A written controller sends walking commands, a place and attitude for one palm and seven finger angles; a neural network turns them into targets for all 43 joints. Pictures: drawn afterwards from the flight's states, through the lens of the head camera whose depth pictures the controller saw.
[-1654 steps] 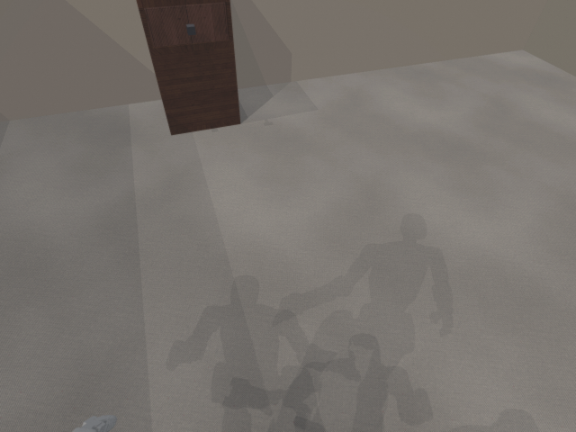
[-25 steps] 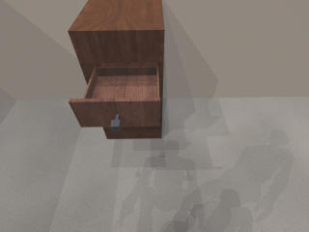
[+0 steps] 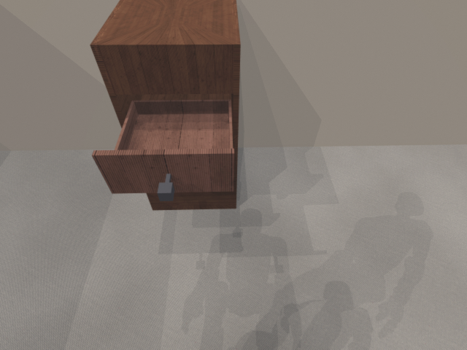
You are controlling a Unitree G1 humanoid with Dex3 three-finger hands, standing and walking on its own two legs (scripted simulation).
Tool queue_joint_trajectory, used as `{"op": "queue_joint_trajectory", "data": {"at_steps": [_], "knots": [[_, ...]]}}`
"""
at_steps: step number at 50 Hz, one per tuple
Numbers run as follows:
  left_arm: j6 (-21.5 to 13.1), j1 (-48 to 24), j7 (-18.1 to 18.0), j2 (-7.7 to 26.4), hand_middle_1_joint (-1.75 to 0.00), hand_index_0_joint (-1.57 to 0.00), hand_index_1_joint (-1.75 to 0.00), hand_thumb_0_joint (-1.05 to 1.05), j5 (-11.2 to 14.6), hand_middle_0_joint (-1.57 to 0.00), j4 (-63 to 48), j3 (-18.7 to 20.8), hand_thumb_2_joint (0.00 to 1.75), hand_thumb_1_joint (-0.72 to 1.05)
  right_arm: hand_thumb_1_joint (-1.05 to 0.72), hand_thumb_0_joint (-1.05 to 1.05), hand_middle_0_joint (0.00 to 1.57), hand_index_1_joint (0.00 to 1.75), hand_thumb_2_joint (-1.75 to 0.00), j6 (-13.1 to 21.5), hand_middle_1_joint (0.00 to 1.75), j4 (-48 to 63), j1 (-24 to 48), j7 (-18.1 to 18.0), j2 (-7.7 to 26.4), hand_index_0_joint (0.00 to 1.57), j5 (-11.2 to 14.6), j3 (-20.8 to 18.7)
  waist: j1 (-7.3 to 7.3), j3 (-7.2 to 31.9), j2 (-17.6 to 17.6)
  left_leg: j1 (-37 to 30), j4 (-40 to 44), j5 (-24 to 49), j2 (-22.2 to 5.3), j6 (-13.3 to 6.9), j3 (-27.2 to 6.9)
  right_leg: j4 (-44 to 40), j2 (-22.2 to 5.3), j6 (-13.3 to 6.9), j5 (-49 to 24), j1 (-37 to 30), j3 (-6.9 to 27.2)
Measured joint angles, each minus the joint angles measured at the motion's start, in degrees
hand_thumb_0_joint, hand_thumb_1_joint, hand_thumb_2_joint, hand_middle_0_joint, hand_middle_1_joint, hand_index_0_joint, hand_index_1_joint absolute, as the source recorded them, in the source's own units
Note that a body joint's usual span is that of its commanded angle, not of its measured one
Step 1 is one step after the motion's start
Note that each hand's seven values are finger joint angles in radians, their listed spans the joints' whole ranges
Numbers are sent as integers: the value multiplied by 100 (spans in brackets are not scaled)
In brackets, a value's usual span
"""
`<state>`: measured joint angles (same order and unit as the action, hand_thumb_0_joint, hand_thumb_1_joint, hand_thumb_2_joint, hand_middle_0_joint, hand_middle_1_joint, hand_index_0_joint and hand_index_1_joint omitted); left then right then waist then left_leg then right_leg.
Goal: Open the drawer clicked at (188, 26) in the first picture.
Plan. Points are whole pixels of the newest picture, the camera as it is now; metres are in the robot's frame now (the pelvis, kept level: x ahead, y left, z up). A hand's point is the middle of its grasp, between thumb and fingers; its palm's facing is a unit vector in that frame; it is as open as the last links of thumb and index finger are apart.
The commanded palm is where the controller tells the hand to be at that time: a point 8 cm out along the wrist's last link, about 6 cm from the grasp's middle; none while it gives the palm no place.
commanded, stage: look to check the result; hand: left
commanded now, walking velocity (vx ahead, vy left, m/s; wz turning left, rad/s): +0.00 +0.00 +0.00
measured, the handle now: (167, 186) +0.56 +0.22 -0.17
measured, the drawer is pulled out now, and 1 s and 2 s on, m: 0.28 0.28 0.28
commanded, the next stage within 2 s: stand and wait in 0.44 s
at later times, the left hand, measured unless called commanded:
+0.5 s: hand out of the picture +0.02 +0.16 -0.18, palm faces +0.04 -0.98 -0.19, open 7.3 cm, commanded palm none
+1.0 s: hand out of the picture +0.03 +0.16 -0.17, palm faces +0.03 -0.98 -0.20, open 7.3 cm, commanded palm none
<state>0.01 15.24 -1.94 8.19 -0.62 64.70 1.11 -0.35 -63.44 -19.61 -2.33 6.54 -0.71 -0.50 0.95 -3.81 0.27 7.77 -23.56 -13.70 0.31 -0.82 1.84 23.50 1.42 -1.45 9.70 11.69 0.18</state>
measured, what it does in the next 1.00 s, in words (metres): stands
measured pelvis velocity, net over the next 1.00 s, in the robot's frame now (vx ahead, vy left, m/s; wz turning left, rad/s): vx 0.02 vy -0.01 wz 0.00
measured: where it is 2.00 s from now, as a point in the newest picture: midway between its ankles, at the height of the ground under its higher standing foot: outside the picture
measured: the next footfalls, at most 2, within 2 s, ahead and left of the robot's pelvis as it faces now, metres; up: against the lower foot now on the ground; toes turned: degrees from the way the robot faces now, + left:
none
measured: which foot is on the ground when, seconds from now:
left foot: down 0.00-1.00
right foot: down 0.00-1.00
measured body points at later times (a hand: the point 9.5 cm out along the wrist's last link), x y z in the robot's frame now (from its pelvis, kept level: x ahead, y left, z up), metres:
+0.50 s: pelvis +0.02 -0.01 +0.00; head +0.03 -0.01 +0.45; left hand +0.01 +0.21 -0.16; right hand +0.00 -0.21 -0.16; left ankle -0.01 +0.11 -0.74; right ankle +0.03 -0.10 -0.74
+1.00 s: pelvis +0.02 -0.01 +0.00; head +0.04 -0.02 +0.45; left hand +0.03 +0.21 -0.16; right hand +0.00 -0.22 -0.16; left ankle -0.01 +0.11 -0.74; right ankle +0.03 -0.10 -0.74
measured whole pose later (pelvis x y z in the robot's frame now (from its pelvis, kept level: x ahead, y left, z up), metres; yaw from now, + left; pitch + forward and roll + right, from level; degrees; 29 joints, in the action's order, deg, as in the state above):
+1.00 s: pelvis +0.02 -0.01 +0.00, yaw +0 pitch -2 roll +0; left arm -0.6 14.2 -2.1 8.2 -0.5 65.5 1.3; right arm -0.1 -64.3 -17.4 -2.7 7.2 -0.6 -0.6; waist 0.9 -4.0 0.4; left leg 5.3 -21.5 -14.6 -0.9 0.4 1.6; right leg 22.3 2.7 -2.5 11.1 9.7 0.0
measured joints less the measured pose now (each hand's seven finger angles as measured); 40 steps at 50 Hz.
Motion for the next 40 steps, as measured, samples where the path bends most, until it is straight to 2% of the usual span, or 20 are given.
{"op": "queue_joint_trajectory", "data": {"at_steps": [40], "knots": [[-52,-71,-14,-24,-30,-20,-30,0,10,-20,66,5,90,91,-91,0,20,30,-90,19,30,-58,232,-30,53,20,8,-2,-8,-20,35,-203,171,-80,-98,98,-17,-96,100,-88,117,-162,-17]]}}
